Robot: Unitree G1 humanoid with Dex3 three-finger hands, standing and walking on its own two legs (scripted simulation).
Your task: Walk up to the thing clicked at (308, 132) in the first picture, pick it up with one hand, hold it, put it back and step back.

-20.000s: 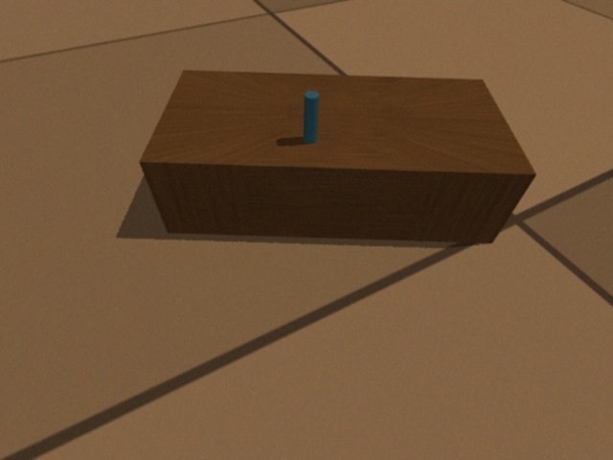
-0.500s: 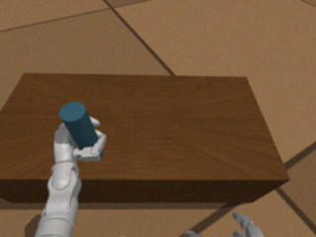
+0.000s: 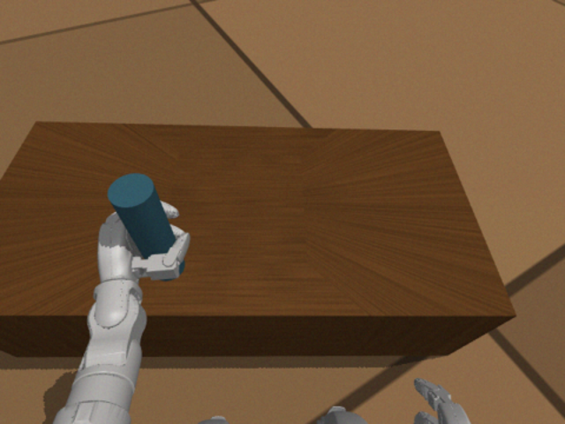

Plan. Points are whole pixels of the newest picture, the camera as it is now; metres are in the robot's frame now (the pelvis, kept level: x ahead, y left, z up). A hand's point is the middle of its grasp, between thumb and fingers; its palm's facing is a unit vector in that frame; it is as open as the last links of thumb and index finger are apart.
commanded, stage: crouch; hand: left
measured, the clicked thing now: (152, 234) +0.35 +0.18 +0.06
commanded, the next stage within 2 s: lower in 1.10 s
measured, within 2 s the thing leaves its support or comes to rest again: neither
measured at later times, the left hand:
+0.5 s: hand (179, 229) +0.46 +0.19 -0.09, palm faces +0.21 -0.98 -0.03, open 6.9 cm
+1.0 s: hand (181, 228) +0.49 +0.20 -0.15, palm faces +0.22 -0.98 -0.02, open 6.9 cm
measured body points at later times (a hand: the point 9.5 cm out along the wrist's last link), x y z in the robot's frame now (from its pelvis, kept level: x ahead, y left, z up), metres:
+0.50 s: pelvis -0.04 +0.00 -0.11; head +0.13 +0.02 +0.31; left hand +0.44 +0.24 -0.09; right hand +0.00 -0.26 -0.23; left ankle -0.01 +0.13 -0.70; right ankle +0.03 -0.14 -0.70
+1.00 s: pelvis -0.04 +0.01 -0.15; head +0.16 +0.03 +0.25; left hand +0.48 +0.25 -0.14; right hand -0.01 -0.26 -0.27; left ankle -0.01 +0.13 -0.70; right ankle +0.03 -0.14 -0.70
